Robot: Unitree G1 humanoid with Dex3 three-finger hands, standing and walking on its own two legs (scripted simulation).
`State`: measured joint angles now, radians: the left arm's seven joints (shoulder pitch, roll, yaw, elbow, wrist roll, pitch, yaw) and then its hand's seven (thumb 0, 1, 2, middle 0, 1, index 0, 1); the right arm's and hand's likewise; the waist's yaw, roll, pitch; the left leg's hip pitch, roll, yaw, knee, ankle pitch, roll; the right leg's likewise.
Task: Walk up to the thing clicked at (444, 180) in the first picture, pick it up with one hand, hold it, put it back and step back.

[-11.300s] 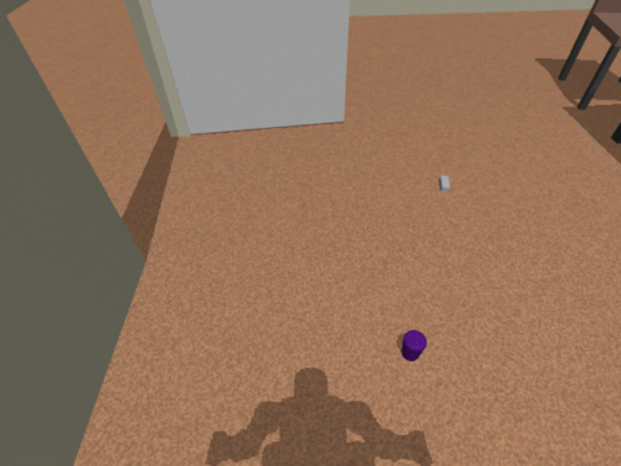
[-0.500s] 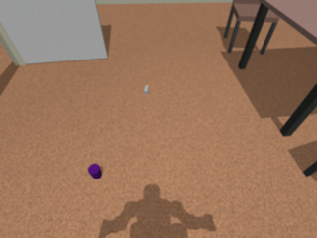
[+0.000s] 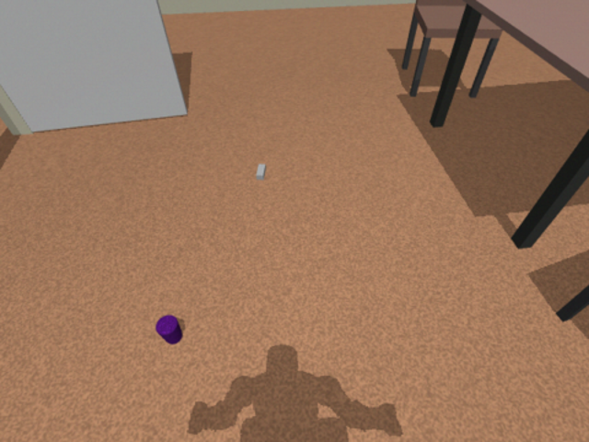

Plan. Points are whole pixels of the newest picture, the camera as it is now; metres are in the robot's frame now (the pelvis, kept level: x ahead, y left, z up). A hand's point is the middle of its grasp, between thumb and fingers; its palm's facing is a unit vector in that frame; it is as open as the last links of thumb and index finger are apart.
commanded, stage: stand
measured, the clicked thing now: (261, 171) +1.52 +0.22 -0.77
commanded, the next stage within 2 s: none
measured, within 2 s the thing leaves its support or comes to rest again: neither
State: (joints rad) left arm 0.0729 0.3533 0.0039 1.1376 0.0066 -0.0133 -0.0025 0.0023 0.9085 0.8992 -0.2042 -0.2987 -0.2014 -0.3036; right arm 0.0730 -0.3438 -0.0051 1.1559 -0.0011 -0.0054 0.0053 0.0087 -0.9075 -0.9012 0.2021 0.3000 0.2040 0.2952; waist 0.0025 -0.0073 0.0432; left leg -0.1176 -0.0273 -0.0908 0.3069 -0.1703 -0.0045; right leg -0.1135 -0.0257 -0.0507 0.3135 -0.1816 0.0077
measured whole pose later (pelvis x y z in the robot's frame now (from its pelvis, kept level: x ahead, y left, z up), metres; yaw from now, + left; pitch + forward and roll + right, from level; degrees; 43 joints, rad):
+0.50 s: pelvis +0.00 -0.01 +0.00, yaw +0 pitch -1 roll +0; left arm 0.10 0.35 0.01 1.14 0.01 -0.01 0.00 0.00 0.91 0.90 -0.20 -0.30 -0.20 -0.30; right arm 0.08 -0.35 0.00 1.14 0.00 0.00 0.00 0.01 -0.91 -0.90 0.20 0.30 0.20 0.30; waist 0.01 0.00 0.05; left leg -0.10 -0.01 -0.09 0.29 -0.17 -0.02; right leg -0.10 -0.01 -0.05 0.30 -0.18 0.00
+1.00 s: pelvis +0.00 -0.01 +0.00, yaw +0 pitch -2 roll +0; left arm 0.11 0.36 0.00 1.13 0.01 -0.01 -0.01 0.00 0.91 0.90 -0.20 -0.30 -0.20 -0.30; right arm 0.11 -0.35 0.01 1.14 0.00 0.00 0.00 0.01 -0.91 -0.90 0.20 0.30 0.20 0.30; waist 0.01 0.00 0.04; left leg -0.10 -0.01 -0.09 0.29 -0.17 -0.02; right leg -0.10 -0.01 -0.05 0.32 -0.18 -0.01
